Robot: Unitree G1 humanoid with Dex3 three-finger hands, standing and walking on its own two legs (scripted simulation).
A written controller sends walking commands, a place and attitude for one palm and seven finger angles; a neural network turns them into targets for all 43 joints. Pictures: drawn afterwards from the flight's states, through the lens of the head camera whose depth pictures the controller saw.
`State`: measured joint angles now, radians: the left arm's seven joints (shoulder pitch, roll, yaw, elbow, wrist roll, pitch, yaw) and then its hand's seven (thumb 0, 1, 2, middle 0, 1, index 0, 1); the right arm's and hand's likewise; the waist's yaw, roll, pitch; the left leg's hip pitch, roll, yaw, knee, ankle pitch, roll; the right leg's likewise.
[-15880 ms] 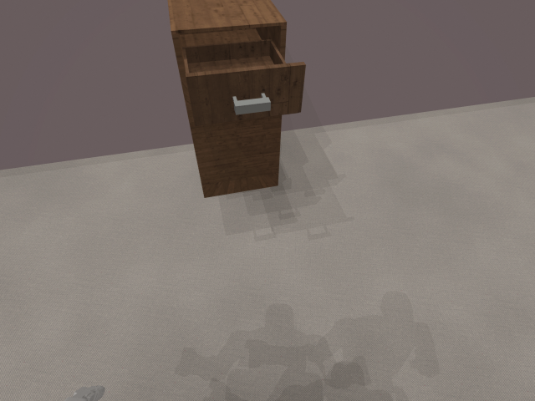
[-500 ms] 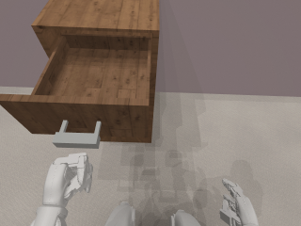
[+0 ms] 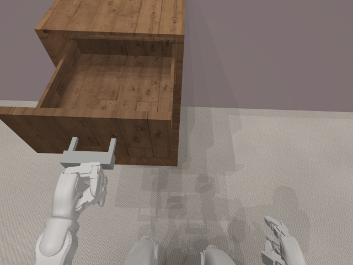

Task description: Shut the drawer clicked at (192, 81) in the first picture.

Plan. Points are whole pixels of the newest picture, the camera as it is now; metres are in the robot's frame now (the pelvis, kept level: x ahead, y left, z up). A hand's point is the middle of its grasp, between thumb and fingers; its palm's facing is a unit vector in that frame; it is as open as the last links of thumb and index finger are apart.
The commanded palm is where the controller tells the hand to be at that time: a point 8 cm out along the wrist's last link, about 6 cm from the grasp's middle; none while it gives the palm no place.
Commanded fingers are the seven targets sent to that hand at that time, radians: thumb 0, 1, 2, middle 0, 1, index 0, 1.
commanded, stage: push the drawer shut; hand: left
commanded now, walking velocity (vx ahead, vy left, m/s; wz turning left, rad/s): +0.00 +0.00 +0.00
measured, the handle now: (91, 150) +0.35 +0.20 +0.05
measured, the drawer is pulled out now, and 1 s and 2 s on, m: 0.27 0.15 0.03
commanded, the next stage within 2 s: none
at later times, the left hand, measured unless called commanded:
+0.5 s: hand (107, 157) +0.33 +0.17 +0.04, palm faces -0.01 -1.00 -0.04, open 3.0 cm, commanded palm +0.32 +0.22 +0.05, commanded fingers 0.00 0.90 0.90 -1.40 -1.60 -1.40 -1.60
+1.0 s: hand (113, 136) +0.39 +0.17 +0.04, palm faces +0.01 -1.00 -0.04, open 3.1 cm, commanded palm +0.38 +0.22 +0.05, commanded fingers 0.00 0.90 0.90 -1.40 -1.60 -1.40 -1.60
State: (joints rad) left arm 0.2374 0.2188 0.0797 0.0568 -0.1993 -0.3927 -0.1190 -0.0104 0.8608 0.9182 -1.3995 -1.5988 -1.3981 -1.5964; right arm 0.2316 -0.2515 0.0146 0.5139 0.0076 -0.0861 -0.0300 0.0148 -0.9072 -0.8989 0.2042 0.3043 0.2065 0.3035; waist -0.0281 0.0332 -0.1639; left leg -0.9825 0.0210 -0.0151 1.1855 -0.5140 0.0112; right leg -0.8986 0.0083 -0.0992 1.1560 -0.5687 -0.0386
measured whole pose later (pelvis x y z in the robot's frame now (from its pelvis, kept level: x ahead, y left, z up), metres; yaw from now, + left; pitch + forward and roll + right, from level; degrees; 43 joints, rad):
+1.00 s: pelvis -0.01 +0.01 +0.01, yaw -1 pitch +19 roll -2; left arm -0.37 0.25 0.18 0.64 -0.15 -0.43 -0.09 0.00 0.82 0.89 -1.40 -1.60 -1.40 -1.60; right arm 0.26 -0.25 0.02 0.61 0.00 -0.01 -0.01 0.01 -0.91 -0.90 0.20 0.30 0.21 0.30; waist -0.07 0.02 -0.14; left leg -1.00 0.02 0.02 1.14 -0.48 0.03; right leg -0.93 0.01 -0.06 1.12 -0.52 -0.02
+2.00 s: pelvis -0.01 +0.01 -0.01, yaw -3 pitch +25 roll -3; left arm -0.88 0.46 0.39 1.15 -0.05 -0.47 -0.12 0.05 0.81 0.89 -1.40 -1.60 -1.40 -1.60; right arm 0.35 -0.26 0.03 0.64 -0.03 0.07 0.01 0.01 -0.91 -0.90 0.20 0.30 0.21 0.30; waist -0.19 0.03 -0.13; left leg -1.16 0.05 0.01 1.20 -0.48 0.03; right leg -1.08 0.03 -0.07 1.15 -0.51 -0.02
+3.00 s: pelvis -0.05 +0.03 -0.03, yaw -4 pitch +29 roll -7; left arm -1.22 0.66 0.36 1.33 0.04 -0.35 -0.11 0.02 0.55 0.87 -1.40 -1.60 -1.40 -1.60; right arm 0.40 -0.27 0.09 0.65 -0.07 0.00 0.01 0.01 -0.91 -0.90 0.21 0.30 0.21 0.30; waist -0.28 0.04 -0.11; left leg -1.38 0.04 -0.04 1.30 -0.44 0.05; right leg -1.26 0.03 -0.12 1.21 -0.46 -0.01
